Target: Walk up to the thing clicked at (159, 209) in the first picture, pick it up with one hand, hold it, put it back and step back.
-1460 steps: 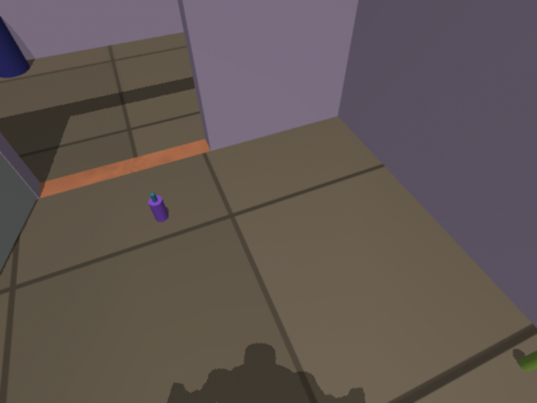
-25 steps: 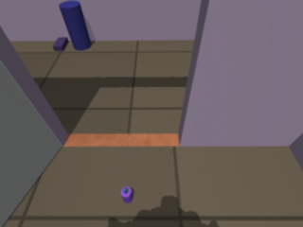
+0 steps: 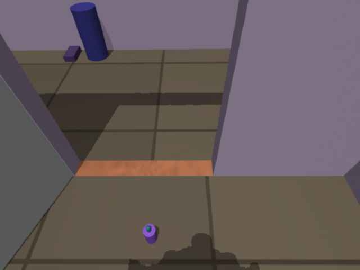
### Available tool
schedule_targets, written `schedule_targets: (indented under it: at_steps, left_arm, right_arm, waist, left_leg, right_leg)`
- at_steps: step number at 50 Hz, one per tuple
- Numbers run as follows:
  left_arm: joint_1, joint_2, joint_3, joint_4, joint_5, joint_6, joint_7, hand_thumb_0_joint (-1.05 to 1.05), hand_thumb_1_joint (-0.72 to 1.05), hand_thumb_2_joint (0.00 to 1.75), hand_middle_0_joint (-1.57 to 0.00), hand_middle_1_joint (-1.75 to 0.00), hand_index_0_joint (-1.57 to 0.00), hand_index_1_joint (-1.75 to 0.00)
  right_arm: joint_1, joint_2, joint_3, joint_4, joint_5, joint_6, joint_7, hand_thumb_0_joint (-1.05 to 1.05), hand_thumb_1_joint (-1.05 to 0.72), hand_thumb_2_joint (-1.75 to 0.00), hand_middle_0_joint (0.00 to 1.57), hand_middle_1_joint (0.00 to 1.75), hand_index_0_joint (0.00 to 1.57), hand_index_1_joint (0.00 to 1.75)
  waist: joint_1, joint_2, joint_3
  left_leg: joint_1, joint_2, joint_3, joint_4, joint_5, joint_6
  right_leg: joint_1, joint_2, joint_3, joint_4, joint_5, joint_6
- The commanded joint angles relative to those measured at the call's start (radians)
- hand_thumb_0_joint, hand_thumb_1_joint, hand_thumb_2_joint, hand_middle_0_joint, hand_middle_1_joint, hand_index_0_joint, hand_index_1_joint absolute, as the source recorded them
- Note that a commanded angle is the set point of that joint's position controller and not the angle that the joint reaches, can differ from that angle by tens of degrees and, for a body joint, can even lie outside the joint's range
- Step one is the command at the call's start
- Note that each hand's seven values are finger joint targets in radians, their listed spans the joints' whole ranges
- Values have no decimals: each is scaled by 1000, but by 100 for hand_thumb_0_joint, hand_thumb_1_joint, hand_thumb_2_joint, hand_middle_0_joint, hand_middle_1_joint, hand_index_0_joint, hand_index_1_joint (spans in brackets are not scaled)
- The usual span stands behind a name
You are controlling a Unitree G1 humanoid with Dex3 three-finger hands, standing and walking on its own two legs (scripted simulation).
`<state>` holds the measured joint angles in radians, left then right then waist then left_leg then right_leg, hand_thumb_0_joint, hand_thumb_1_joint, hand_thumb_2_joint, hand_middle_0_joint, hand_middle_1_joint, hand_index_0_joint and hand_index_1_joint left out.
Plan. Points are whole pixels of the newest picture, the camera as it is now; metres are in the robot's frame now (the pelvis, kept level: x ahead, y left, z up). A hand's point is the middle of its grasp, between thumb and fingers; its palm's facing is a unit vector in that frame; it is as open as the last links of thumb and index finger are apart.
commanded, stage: stand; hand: left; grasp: from the side
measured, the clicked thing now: (149, 232) +0.40 +0.19 -0.70
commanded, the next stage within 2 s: step back in 0.02 s
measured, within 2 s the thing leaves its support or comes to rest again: neither
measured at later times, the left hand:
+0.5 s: hand out of the picture -0.01 +0.26 -0.17, palm faces +0.01 -0.91 -0.42, open 7.4 cm
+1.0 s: hand out of the picture -0.12 +0.28 -0.18, palm faces +0.09 -0.92 -0.39, open 7.4 cm
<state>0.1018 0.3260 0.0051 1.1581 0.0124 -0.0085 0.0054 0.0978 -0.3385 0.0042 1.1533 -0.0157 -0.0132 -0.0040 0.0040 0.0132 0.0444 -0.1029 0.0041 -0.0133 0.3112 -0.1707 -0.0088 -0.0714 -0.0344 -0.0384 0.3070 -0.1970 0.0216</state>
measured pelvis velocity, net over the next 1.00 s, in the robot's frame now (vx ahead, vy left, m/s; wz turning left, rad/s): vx -0.21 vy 0.01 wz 0.08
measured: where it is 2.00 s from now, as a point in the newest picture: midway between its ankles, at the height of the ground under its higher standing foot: outside the picture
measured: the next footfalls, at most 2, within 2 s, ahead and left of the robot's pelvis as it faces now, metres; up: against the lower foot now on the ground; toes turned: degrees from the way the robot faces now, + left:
right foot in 0.50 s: -0.11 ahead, -0.13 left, +0.00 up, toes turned +1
left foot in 0.90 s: -0.14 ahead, +0.10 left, +0.00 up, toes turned +1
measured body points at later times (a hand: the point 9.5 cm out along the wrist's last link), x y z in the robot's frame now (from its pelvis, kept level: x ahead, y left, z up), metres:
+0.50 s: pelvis -0.10 -0.02 -0.04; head -0.03 -0.04 +0.41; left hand -0.01 +0.30 -0.15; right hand +0.03 -0.33 -0.17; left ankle +0.00 +0.12 -0.75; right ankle -0.15 -0.13 -0.75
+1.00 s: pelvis -0.21 +0.01 -0.03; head -0.14 +0.02 +0.41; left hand -0.13 +0.33 -0.15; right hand -0.07 -0.30 -0.14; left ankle -0.18 +0.10 -0.75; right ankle -0.18 -0.13 -0.71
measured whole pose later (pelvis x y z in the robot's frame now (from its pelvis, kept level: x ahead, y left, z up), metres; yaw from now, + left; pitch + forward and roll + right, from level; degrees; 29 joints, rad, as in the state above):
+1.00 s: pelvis -0.21 +0.01 -0.03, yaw +5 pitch -4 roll -1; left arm 0.12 0.37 0.06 0.84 0.00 0.05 0.04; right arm 0.10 -0.38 -0.05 0.87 -0.03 0.04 0.01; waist 0.01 0.00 0.23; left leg -0.31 -0.05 -0.04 0.68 -0.30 0.05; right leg -0.40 0.03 0.07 0.96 -0.54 -0.01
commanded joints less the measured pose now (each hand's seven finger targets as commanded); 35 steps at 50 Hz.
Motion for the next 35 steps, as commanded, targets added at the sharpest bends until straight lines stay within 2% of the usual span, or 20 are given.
schedule_targets:
  at_steps: [1,4,10,13,14,15,16,17,20,22,24,25,26,27,28,29,30,31,32,35]
  left_arm:
    - [-31,291,90,-85,-23,-13,13,0,90,90,-20,-30,-20,-30]
    - [-8,277,100,-132,-24,-6,18,0,90,90,-20,-30,-20,-30]
    - [-56,266,109,-230,-11,24,11,0,90,90,-20,-30,-20,-30]
    - [-49,233,102,-252,-12,40,7,0,90,90,-20,-30,-20,-30]
    - [-19,220,101,-247,-12,45,5,0,90,90,-20,-30,-20,-30]
    - [-9,223,107,-250,-12,53,5,0,90,90,-20,-30,-20,-30]
    - [14,219,109,-250,-10,60,4,0,90,90,-20,-30,-20,-30]
    - [47,220,109,-249,-12,61,4,0,90,90,-20,-30,-20,-30]
    - [107,219,114,-246,-19,53,7,0,90,90,-20,-30,-20,-30]
    - [129,208,116,-251,-9,37,13,0,90,90,-20,-30,-20,-30]
    - [135,216,123,-248,11,11,25,0,90,90,-20,-30,-20,-30]
    - [118,280,134,-255,20,5,30,0,90,90,-20,-30,-20,-30]
    - [103,352,149,-272,24,4,30,0,90,90,-20,-30,-20,-30]
    - [53,369,154,-311,29,9,25,0,90,90,-20,-30,-20,-30]
    - [27,414,162,-341,38,1,34,0,90,90,-20,-30,-20,-30]
    - [6,370,159,-358,31,-4,36,0,90,90,-20,-30,-20,-30]
    - [-30,333,151,-367,32,-8,36,0,90,90,-20,-30,-20,-30]
    - [-74,299,147,-369,26,-7,37,0,90,90,-20,-30,-20,-30]
    - [-61,289,145,-373,22,-6,37,0,90,90,-20,-30,-20,-30]
    - [94,251,133,-377,18,-1,47,0,90,90,-20,-30,-20,-30]
  right_arm:
    - [-59,-262,-65,-93,15,4,-3,0,-90,-90,20,30,20,30]
    - [-18,-244,-74,-128,27,14,0,0,-90,-90,20,30,20,30]
    - [7,-255,-102,-206,20,40,8,0,-90,-90,20,30,20,30]
    - [-3,-291,-119,-242,11,47,12,0,-90,-90,20,30,20,30]
    - [-20,-319,-129,-259,6,46,11,0,-90,-90,20,30,20,30]
    - [-20,-338,-134,-276,-7,43,9,0,-90,-90,20,30,20,30]
    - [-22,-343,-134,-290,-15,40,5,0,-90,-90,20,30,20,30]
    - [-57,-337,-134,-313,-19,39,0,0,-90,-90,20,30,20,30]
    - [-101,-292,-120,-347,-16,37,-10,0,-90,-90,20,30,20,30]
    - [-76,-279,-115,-340,-12,46,-15,0,-90,-90,20,30,20,30]
    - [-57,-257,-104,-330,10,65,-12,0,-90,-90,20,30,20,30]
    - [-25,-228,-91,-328,21,69,-12,0,-90,-90,20,30,20,30]
    - [-1,-181,-74,-338,21,71,-18,0,-90,-90,20,30,20,30]
    - [10,-210,-83,-330,15,76,-27,0,-90,-90,20,30,20,30]
    - [-15,-231,-100,-332,5,77,-33,0,-90,-90,20,30,20,30]
    - [-31,-269,-115,-331,8,70,-27,0,-90,-90,20,30,20,30]
    - [-20,-281,-118,-311,15,66,-19,0,-90,-90,20,30,20,30]
    - [38,-265,-108,-292,21,64,-18,0,-90,-90,20,30,20,30]
    - [51,-241,-96,-297,18,60,-25,0,-90,-90,20,30,20,30]
    - [1,-228,-79,-328,14,51,-32,0,-90,-90,20,30,20,30]
  waist:
    - [-7,-32,69]
    - [-15,-31,-56]
    - [-29,-34,-144]
    - [-30,66,-110]
    - [-26,162,-112]
    - [-35,203,-105]
    - [-24,185,-105]
    - [-2,168,-102]
    - [44,156,-137]
    - [49,142,-147]
    - [39,66,-123]
    - [2,-78,-86]
    - [-11,-277,-39]
    - [-12,-208,-23]
    - [27,-256,-31]
    - [18,-204,-6]
    - [0,-170,6]
    - [-48,-131,-8]
    - [-47,-135,-29]
    - [37,-112,-64]
  left_leg:
    - [-92,96,-93,79,313,57]
    - [-71,88,-60,168,378,71]
    - [-103,90,-98,269,278,127]
    - [-158,177,-231,165,248,203]
    - [-203,252,-320,77,248,248]
    - [-244,313,-406,19,257,296]
    - [-264,334,-435,8,193,317]
    - [-268,327,-387,30,161,318]
    - [-222,270,-251,159,282,263]
    - [-115,231,-231,255,314,222]
    - [-174,116,-151,390,233,141]
    - [-330,25,-115,482,36,90]
    - [-562,-105,-94,590,-366,36]
    - [-501,-124,-165,730,-429,22]
    - [-444,-103,-198,859,-438,33]
    - [-423,-95,-219,902,-377,28]
    - [-415,-121,-214,930,-328,20]
    - [-446,-142,-198,910,-278,19]
    - [-476,-163,-180,911,-265,15]
    - [-523,-131,-139,792,-278,4]
  right_leg:
    - [-80,-99,93,33,304,-41]
    - [-27,-119,88,102,391,-88]
    - [-113,-127,109,229,202,-141]
    - [-190,-15,58,399,-10,-104]
    - [-165,64,17,545,-144,-78]
    - [-191,104,68,713,-380,-68]
    - [-207,100,119,811,-413,-69]
    - [-230,86,143,852,-402,-74]
    - [-231,49,120,748,-360,-69]
    - [-230,14,101,424,-289,-53]
    - [-85,11,96,47,28,-10]
    - [-6,-63,257,67,234,-21]
    - [46,-207,439,92,381,-68]
    - [-86,-292,415,98,473,-202]
    - [-220,-390,568,55,394,-302]
    - [-246,-345,495,58,371,-296]
    - [-225,-276,390,88,422,-262]
    - [-140,-192,241,156,516,-195]
    - [-82,-172,208,185,557,-168]
    - [106,-178,219,239,642,-184]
